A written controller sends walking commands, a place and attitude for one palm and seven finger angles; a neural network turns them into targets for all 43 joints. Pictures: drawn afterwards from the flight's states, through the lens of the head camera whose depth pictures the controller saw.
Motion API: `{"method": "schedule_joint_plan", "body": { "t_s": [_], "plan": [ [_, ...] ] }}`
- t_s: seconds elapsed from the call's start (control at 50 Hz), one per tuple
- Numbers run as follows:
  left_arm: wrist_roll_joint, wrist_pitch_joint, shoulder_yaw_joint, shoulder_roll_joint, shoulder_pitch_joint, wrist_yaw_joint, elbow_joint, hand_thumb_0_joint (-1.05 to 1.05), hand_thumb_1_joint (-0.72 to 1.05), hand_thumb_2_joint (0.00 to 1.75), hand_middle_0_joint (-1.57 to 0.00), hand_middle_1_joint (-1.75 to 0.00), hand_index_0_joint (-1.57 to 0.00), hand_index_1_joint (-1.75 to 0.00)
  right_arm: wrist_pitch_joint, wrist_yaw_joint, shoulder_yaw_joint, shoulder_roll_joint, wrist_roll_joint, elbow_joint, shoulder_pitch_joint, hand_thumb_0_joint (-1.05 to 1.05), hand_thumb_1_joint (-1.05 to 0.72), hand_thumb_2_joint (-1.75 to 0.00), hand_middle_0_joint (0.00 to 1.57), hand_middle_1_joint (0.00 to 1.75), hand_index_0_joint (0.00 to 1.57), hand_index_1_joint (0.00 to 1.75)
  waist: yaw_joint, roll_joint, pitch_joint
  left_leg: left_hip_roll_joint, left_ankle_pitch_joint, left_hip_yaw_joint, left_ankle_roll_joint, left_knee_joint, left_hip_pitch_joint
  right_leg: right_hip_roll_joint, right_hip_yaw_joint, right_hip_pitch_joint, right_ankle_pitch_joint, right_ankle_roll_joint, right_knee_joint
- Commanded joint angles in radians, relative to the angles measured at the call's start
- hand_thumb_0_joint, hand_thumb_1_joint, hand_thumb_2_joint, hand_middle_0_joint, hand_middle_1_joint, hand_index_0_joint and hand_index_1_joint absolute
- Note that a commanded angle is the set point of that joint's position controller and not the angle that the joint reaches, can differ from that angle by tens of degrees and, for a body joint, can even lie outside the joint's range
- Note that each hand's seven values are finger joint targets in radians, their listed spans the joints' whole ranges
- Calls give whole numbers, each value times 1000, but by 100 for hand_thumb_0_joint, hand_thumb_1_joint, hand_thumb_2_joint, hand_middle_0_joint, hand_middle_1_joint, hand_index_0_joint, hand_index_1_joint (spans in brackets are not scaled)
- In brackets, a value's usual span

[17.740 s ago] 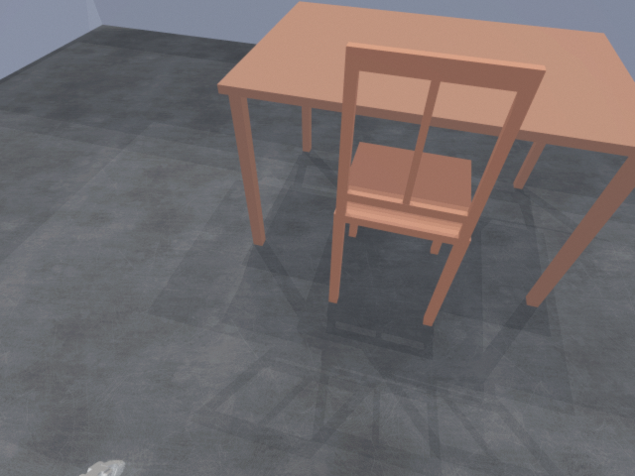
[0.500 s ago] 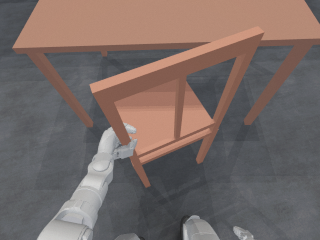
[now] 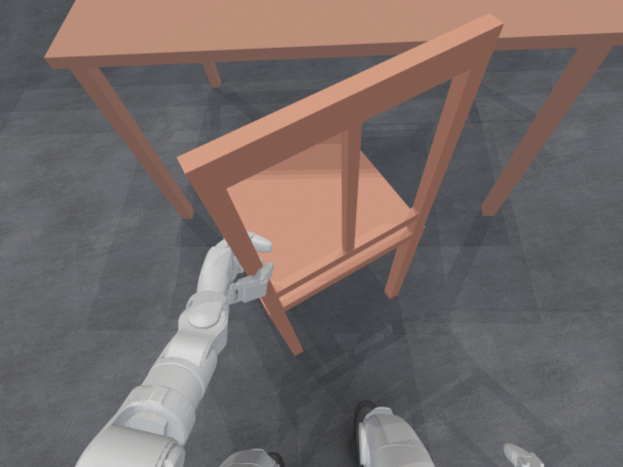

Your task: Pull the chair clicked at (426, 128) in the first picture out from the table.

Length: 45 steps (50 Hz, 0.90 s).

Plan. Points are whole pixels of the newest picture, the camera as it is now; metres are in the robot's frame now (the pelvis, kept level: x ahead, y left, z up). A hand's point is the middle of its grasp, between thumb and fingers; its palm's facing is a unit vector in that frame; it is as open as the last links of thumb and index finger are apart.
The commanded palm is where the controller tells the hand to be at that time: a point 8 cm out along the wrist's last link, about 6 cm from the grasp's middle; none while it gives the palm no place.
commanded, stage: step backward, pulling the chair out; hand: left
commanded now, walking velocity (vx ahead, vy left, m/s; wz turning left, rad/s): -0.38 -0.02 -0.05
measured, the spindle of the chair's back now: (349, 200) +0.47 -0.05 -0.04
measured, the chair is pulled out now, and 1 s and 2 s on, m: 0.23 0.37 0.42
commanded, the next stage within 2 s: none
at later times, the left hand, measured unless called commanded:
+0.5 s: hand (257, 317) +0.30 +0.08 -0.06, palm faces -0.06 -0.98 -0.21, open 5.9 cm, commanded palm +0.29 +0.13 -0.05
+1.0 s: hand (244, 388) +0.21 +0.10 -0.06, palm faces -0.13 -0.96 -0.24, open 6.0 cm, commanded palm +0.22 +0.14 -0.05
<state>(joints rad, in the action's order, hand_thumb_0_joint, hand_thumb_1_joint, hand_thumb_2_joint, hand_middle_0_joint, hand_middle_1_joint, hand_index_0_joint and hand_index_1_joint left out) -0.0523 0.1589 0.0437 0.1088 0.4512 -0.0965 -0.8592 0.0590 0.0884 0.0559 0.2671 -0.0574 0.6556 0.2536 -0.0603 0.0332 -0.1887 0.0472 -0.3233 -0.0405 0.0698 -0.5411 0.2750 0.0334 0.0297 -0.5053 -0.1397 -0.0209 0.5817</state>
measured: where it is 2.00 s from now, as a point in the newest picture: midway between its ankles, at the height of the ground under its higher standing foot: outside the picture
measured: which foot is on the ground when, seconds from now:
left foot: down 0.00-0.40, up 0.42-0.64, down 0.66-1.00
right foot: down 0.00-0.26, up 0.28-0.34, down 0.36-1.00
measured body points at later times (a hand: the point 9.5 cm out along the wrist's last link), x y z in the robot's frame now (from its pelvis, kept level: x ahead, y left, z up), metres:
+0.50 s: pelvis -0.07 -0.01 +0.00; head +0.04 -0.05 +0.43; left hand +0.30 +0.14 -0.04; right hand +0.00 -0.27 -0.16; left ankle -0.10 +0.15 -0.70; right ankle +0.02 -0.09 -0.73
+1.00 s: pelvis -0.15 +0.01 +0.00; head -0.07 -0.03 +0.44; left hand +0.21 +0.15 -0.04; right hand -0.08 -0.23 -0.16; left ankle -0.17 +0.17 -0.72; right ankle -0.02 -0.09 -0.73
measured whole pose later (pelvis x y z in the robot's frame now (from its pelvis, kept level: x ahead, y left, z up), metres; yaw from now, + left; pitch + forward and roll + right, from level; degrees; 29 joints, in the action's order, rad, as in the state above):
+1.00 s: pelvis -0.15 +0.01 +0.00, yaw +0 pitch +2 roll +2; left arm -0.03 0.21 0.06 0.11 0.51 -0.09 -1.04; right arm 0.03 0.09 0.02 0.20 -0.06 0.76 0.24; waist -0.05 0.04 -0.15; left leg 0.08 -0.36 -0.10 0.05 -0.60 0.28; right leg 0.03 0.03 -0.50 -0.09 -0.03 0.55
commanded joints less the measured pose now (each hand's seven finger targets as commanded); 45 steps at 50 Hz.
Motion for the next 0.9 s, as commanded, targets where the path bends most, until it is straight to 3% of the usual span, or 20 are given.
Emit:
{"method": "schedule_joint_plan", "body": {
  "t_s": [0.0,0.04,0.1,0.14,0.18,0.24,0.28,0.32,0.34,0.38,0.44,0.5,0.58,0.64,0.68,0.72,0.74,0.82,0.86,0.88],
  "plan": [
    [21,69,-16,161,440,2,129,0,90,90,-50,-145,-50,-145,-35,12,32,94,-6,-28,57,0,-90,-90,20,30,20,30,3,-256,514,24,-52,-1,-25,-163,-22,241,-229,368,368,-47,-229],
    [27,62,-65,207,398,-10,49,0,90,90,-50,-145,-50,-145,-56,9,32,105,-11,-5,41,0,-90,-90,20,30,20,30,40,-215,528,5,-181,55,-36,-282,62,282,-267,396,332,-58,-257],
    [27,49,-37,161,393,-7,-6,0,90,90,-50,-145,-50,-145,-71,9,11,91,-9,22,46,0,-90,-90,20,30,20,30,29,-157,542,29,-160,68,-40,-145,31,283,-206,389,240,-73,-221],
    [18,56,-51,178,386,-9,-1,0,90,90,-50,-145,-50,-145,-79,16,7,102,-9,26,55,0,-90,-90,20,30,20,30,16,-119,566,38,-50,26,-51,64,-69,234,-144,343,143,-30,-187],
    [7,71,-20,131,382,-2,39,0,90,90,-50,-145,-50,-145,-76,25,17,127,4,-4,39,0,-90,-90,20,30,20,30,16,36,530,141,112,127,-108,185,-69,92,-59,271,55,44,-65],
    [16,84,-28,136,429,7,139,0,90,90,-50,-145,-50,-145,-56,13,9,98,23,-51,-18,0,-90,-90,20,30,20,30,31,238,473,245,170,157,-161,227,90,29,-23,285,-128,43,183],
    [23,78,-22,115,440,6,127,0,90,90,-50,-145,-50,-145,-46,10,9,91,17,-57,-11,0,-90,-90,20,30,20,30,31,125,418,261,308,132,-161,163,80,21,-19,272,-131,34,199],
    [29,86,-25,114,458,8,100,0,90,90,-50,-145,-50,-145,-51,9,20,94,11,-41,21,0,-90,-90,20,30,20,30,19,-44,439,208,425,73,-107,18,-25,50,-46,317,187,21,10],
    [36,92,-40,151,494,6,93,0,90,90,-50,-145,-50,-145,-55,16,27,93,12,-26,45,0,-90,-90,20,30,20,30,-1,-149,451,149,361,37,-63,-34,-44,99,-114,322,359,1,-70],
    [31,104,-39,180,478,6,37,0,90,90,-50,-145,-50,-145,-63,18,32,91,8,14,60,0,-90,-90,20,30,20,30,1,-247,499,43,3,-4,-19,-164,-27,240,-247,343,427,-61,-182],
    [36,84,-91,219,401,-11,-49,0,90,90,-50,-145,-50,-145,-83,4,33,105,-1,22,18,0,-90,-90,20,30,20,30,53,-168,528,17,-191,86,-33,-328,95,301,-290,427,445,-69,-211],
    [27,62,-59,179,390,-8,-18,0,90,90,-50,-145,-50,-145,-84,4,13,96,-9,17,23,0,-90,-90,20,30,20,30,40,-117,574,31,-173,101,-30,-193,100,313,-244,515,528,-87,-157],
    [10,31,-48,173,326,-11,61,0,90,90,-50,-145,-50,-145,-63,12,19,110,-15,-13,41,0,-90,-90,20,30,20,30,31,-159,616,24,-106,37,-33,-26,16,296,-213,522,453,-46,-176],
    [2,20,-30,157,314,-9,139,0,90,90,-50,-145,-50,-145,-38,21,27,118,-15,-47,43,0,-90,-90,20,30,20,30,7,-146,613,55,52,-1,-53,132,-95,219,-142,453,273,6,-181],
    [5,34,-6,127,302,-2,190,0,90,90,-50,-145,-50,-145,-24,22,31,118,-6,-78,25,0,-90,-90,20,30,20,30,12,-14,576,119,143,19,-81,189,-110,115,-69,394,144,51,-142],
    [15,55,11,110,320,2,249,0,90,90,-50,-145,-50,-145,-14,11,21,109,6,-117,-13,0,-90,-90,20,30,20,30,22,157,513,185,109,54,-109,225,3,66,-41,371,-8,45,7],
    [23,63,-2,124,339,0,274,0,90,90,-50,-145,-50,-145,-7,13,22,108,9,-126,-21,0,-90,-90,20,30,20,30,23,174,496,210,120,70,-123,243,35,42,-27,357,-42,47,78],
    [28,72,-7,123,425,1,191,0,90,90,-50,-145,-50,-145,-7,14,22,100,4,-93,19,0,-90,-90,20,30,20,30,19,-26,426,206,291,15,-95,90,5,57,-47,340,171,22,34],
    [29,85,5,131,470,7,104,0,90,90,-50,-145,-50,-145,-21,22,27,93,10,-38,57,0,-90,-90,20,30,20,30,3,-138,361,127,130,-11,-48,22,-26,140,-153,219,195,-22,-98],
    [20,96,-4,155,461,5,83,0,90,90,-50,-145,-50,-145,-34,23,27,92,3,-7,89,0,-90,-90,20,30,20,30,-1,-199,439,84,62,-45,-36,-18,-87,172,-185,227,180,-27,-160]
  ]
}}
